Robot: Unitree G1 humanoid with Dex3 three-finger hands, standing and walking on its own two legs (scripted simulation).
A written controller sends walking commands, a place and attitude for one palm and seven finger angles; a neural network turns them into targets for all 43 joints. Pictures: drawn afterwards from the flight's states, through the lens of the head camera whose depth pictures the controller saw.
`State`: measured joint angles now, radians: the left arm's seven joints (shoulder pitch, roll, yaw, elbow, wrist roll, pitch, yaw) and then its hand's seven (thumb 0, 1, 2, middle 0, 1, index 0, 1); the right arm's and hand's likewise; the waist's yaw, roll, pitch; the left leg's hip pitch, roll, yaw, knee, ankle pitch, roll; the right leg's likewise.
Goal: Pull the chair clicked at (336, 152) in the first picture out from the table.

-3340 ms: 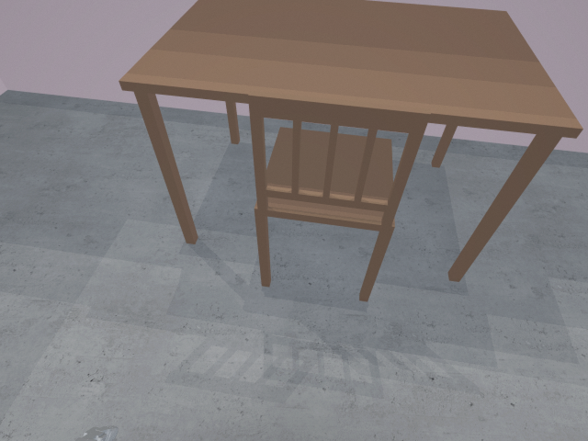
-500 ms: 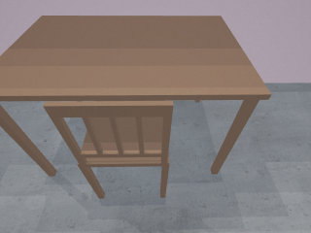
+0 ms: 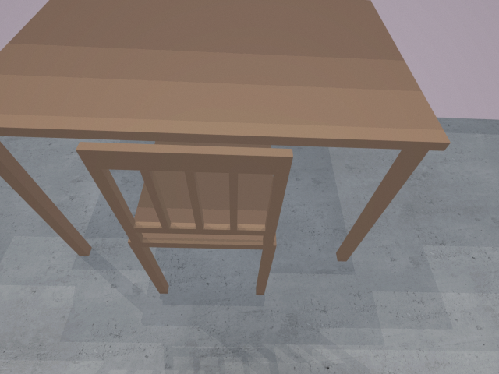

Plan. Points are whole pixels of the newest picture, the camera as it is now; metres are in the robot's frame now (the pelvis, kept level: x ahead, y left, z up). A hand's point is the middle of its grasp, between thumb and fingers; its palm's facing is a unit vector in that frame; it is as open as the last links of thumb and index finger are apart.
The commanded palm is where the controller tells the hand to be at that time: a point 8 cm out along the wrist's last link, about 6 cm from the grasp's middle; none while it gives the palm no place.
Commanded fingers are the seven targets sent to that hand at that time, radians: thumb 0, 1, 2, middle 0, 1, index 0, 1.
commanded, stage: come to a stop and stand still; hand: left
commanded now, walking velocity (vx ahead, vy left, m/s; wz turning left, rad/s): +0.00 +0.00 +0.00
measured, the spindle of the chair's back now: (195, 200) +0.48 +0.15 -0.11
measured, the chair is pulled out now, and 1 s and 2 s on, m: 0.00 0.00 0.00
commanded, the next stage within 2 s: look again from close up in 0.52 s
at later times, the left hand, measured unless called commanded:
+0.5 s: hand out of the picture -0.05 +0.12 -0.17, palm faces +0.05 -0.99 -0.16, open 7.3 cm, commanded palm none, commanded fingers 0.00 0.90 0.90 -0.20 -0.30 -0.20 -0.30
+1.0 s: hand out of the picture -0.01 +0.18 -0.18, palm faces +0.02 -0.98 -0.20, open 7.3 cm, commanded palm none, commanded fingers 0.00 0.90 0.90 -0.20 -0.30 -0.20 -0.30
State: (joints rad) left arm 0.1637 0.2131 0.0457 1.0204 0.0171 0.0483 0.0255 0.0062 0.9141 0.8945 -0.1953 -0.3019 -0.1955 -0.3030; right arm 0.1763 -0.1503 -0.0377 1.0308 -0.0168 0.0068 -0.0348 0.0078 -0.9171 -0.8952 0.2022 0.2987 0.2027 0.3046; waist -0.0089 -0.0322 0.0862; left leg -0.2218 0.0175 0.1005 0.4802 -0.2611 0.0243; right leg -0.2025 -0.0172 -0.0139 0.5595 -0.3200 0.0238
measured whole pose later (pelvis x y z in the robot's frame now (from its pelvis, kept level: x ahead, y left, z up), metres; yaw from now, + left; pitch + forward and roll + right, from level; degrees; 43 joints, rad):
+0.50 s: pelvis -0.02 -0.03 +0.01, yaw +1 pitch -2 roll +0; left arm 0.31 0.12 0.00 1.15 0.01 0.00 0.03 0.01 0.91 0.89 -0.20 -0.30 -0.20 -0.30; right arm 0.29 -0.13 0.00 1.19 -0.01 0.01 -0.03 0.01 -0.91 -0.90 0.20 0.30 0.20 0.30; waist -0.01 0.00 0.03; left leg -0.18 0.06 0.07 0.38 -0.17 -0.03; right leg -0.11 0.03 -0.05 0.38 -0.24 -0.04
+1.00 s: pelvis -0.02 +0.00 +0.00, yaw +1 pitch -1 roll +0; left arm 0.29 0.17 0.00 1.05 0.02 -0.01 0.03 0.01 0.92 0.89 -0.20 -0.30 -0.20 -0.30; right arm 0.30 -0.14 0.02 1.09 -0.01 -0.01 -0.01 0.02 -0.93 -0.90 0.20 0.30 0.20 0.30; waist -0.01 0.00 0.02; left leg -0.25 0.00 0.06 0.52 -0.26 0.03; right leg -0.19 -0.02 -0.03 0.51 -0.31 0.01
